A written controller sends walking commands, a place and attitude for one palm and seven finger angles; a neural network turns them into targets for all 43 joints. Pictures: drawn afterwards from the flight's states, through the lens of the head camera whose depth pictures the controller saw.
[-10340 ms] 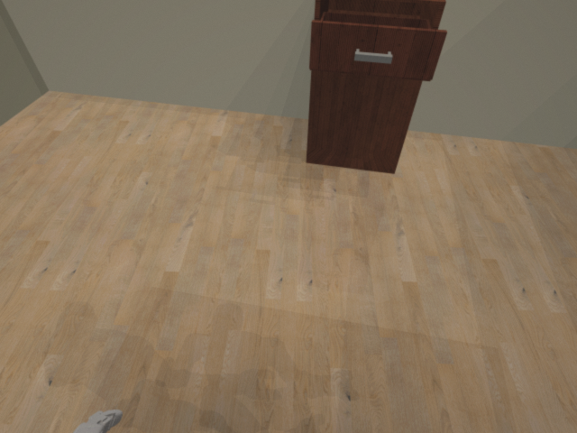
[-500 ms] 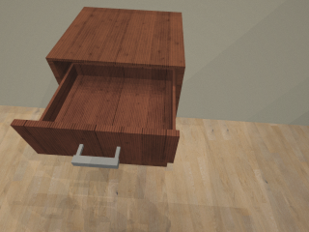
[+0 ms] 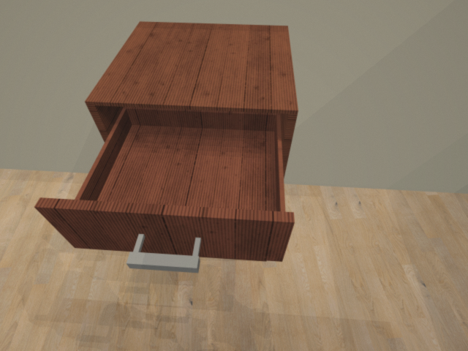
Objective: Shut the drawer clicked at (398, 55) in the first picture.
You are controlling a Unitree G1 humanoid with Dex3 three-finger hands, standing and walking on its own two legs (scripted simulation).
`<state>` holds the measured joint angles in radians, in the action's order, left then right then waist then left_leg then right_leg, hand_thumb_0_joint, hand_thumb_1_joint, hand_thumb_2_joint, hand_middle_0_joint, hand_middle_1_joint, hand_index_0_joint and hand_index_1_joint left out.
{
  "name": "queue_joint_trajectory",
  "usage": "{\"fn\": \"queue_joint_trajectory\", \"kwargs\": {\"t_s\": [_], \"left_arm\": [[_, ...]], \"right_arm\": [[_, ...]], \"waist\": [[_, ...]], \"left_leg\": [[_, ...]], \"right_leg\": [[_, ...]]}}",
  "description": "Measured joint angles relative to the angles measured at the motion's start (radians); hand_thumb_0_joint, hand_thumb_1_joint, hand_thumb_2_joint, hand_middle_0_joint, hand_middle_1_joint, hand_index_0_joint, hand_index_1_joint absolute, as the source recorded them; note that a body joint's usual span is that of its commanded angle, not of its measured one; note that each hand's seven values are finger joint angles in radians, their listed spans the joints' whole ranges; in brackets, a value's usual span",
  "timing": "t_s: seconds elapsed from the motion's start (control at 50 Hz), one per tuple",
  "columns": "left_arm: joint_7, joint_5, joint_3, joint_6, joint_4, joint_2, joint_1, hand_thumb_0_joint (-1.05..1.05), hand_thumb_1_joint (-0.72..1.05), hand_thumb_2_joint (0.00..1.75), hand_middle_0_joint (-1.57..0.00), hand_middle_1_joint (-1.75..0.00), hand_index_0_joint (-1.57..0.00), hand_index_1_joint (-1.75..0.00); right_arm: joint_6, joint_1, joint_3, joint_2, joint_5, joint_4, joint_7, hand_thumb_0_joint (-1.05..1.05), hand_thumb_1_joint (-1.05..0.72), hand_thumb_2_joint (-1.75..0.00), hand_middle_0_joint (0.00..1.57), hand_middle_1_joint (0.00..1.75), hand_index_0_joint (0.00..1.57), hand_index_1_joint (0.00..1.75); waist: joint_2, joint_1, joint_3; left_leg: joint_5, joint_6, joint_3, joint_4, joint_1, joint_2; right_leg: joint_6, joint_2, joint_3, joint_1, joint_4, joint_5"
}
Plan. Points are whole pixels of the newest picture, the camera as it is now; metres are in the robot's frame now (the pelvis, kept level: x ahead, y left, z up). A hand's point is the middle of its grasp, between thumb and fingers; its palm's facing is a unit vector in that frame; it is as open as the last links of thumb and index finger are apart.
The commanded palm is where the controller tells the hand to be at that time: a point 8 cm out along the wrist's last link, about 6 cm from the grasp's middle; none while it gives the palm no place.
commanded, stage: raise the hand and make a fist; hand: left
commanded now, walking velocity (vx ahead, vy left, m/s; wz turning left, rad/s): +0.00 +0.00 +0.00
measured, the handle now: (166, 251) +0.29 +0.15 -0.02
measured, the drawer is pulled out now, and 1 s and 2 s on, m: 0.28 0.28 0.28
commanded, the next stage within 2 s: bring the fist close to the handle in 1.90 s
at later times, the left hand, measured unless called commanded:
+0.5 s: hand out of the picture +0.08 +0.17 -0.01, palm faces +0.12 -0.99 -0.07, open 5.5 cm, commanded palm +0.08 +0.22 -0.01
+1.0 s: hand out of the picture +0.12 +0.16 +0.02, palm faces +0.00 -1.00 -0.01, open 3.3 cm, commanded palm +0.08 +0.20 +0.04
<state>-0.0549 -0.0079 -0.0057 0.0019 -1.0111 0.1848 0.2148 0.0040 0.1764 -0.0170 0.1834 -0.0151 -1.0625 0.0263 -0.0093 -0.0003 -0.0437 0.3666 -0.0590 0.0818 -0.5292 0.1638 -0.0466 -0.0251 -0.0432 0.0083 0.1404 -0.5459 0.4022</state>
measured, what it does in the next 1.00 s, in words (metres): stands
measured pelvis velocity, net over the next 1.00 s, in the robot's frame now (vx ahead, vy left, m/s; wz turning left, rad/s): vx -0.04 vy -0.02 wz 0.08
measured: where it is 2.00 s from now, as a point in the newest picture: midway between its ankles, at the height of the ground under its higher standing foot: outside the picture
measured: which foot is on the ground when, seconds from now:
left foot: down 0.00-1.00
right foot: down 0.00-1.00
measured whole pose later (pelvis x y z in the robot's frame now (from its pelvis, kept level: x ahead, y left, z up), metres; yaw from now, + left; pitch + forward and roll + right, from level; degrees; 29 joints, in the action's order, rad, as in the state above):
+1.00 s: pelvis -0.04 -0.02 -0.04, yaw +4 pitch +10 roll -1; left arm 0.30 0.26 -0.09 -0.35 0.18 0.19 0.62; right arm 0.29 0.28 -0.02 0.26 0.05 -0.56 0.03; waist -0.04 -0.01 0.11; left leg 0.47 -0.04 0.00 -0.93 0.64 -0.03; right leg 0.06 0.03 0.10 0.64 -0.89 0.43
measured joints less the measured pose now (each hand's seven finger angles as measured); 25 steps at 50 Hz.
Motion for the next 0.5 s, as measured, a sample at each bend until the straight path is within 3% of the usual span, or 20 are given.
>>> {"fn": "queue_joint_trajectory", "kwargs": {"t_s": [0.02,0.04,0.06,0.12,0.18,0.24,0.3,0.38,0.42,0.5], "left_arm": [[-0.004,-0.004,0.001,-0.006,-0.002,-0.002,0.002,0.00,0.91,0.89,-0.20,-0.30,-0.20,-0.30],[0.003,0.022,-0.034,0.054,0.150,-0.008,0.052,0.01,0.91,0.89,-0.20,-0.30,-0.20,-0.30],[0.002,0.038,-0.056,0.067,0.336,-0.009,0.113,0.01,0.91,0.89,-0.20,-0.30,-0.21,-0.31],[-0.047,0.083,-0.054,0.011,0.715,0.006,0.210,0.02,0.91,0.89,-0.22,-0.32,-0.22,-0.32],[0.008,0.125,-0.069,-0.069,0.908,0.001,0.185,0.01,0.91,0.89,-0.24,-0.35,-0.25,-0.35],[0.111,0.167,-0.118,-0.213,0.926,-0.010,0.159,0.01,0.91,0.89,-0.27,-0.39,-0.29,-0.40],[0.246,0.223,-0.190,-0.350,0.833,0.006,0.158,0.00,0.91,0.89,-0.26,-0.42,-0.34,-0.45],[0.412,0.266,-0.206,-0.498,0.815,0.041,0.240,0.01,0.91,0.89,-0.34,-0.50,-0.41,-0.53],[0.443,0.288,-0.209,-0.536,0.851,0.047,0.277,0.01,0.91,0.89,-0.39,-0.55,-0.45,-0.58],[0.428,0.332,-0.215,-0.576,0.920,0.045,0.268,0.02,0.90,0.90,-0.50,-0.65,-0.54,-0.66]], "right_arm": [[-0.002,0.000,0.002,0.002,0.002,0.008,-0.003,0.01,-0.91,-0.90,0.20,0.30,0.20,0.29],[0.012,0.023,0.000,0.000,0.014,0.051,-0.006,0.01,-0.91,-0.90,0.20,0.30,0.20,0.29],[0.063,0.051,0.005,-0.004,0.020,0.095,0.004,0.01,-0.91,-0.90,0.20,0.30,0.20,0.29],[0.210,0.101,-0.001,-0.011,0.034,0.166,0.024,0.01,-0.91,-0.90,0.20,0.30,0.20,0.30],[0.255,0.111,-0.017,0.006,0.028,0.259,0.006,0.01,-0.90,-0.90,0.20,0.30,0.20,0.30],[0.245,0.070,-0.013,0.036,0.023,0.330,-0.004,0.01,-0.90,-0.90,0.20,0.30,0.20,0.30],[0.239,0.010,-0.017,0.053,0.029,0.396,-0.012,0.01,-0.90,-0.90,0.20,0.30,0.20,0.30],[0.268,-0.010,-0.036,0.082,0.040,0.484,-0.019,0.01,-0.90,-0.90,0.20,0.30,0.20,0.30],[0.280,-0.009,-0.046,0.096,0.044,0.507,-0.013,0.01,-0.90,-0.90,0.20,0.30,0.20,0.30],[0.295,-0.005,-0.037,0.101,0.059,0.503,0.013,0.01,-0.90,-0.90,0.20,0.30,0.20,0.30]], "waist": [[-0.003,-0.002,0.001],[0.001,-0.003,0.009],[0.013,0.006,0.011],[0.035,-0.003,0.039],[0.028,-0.026,0.070],[0.020,-0.031,0.131],[0.023,-0.037,0.157],[0.045,-0.019,0.172],[0.042,-0.002,0.171],[0.018,0.024,0.161]], "left_leg": [[-0.005,0.003,-0.004,-0.013,0.015,0.003],[-0.008,0.006,-0.008,-0.015,0.032,0.005],[-0.014,0.005,-0.006,0.011,0.026,0.002],[-0.073,0.012,-0.017,0.091,0.005,-0.019],[-0.070,0.020,-0.050,0.028,0.073,-0.031],[-0.003,0.028,-0.044,-0.134,0.219,-0.014],[0.042,0.040,-0.042,-0.271,0.359,0.017],[0.081,0.061,-0.057,-0.416,0.513,0.038],[0.095,0.068,-0.074,-0.473,0.561,0.043],[0.114,0.069,-0.114,-0.545,0.607,0.047]], "right_leg": [[-0.001,0.002,0.005,0.003,0.005,-0.005],[0.004,0.004,0.009,0.025,-0.005,-0.012],[0.018,0.002,0.011,0.059,-0.052,-0.028],[0.036,0.004,0.023,0.150,-0.201,-0.040],[0.053,0.022,0.054,0.209,-0.146,-0.110],[0.088,0.040,0.054,0.291,-0.176,-0.013],[0.106,0.067,0.059,0.427,-0.286,-0.004],[0.123,0.079,0.082,0.569,-0.408,0.028],[0.128,0.082,0.101,0.607,-0.450,0.042],[0.127,0.086,0.141,0.628,-0.493,0.062]]}}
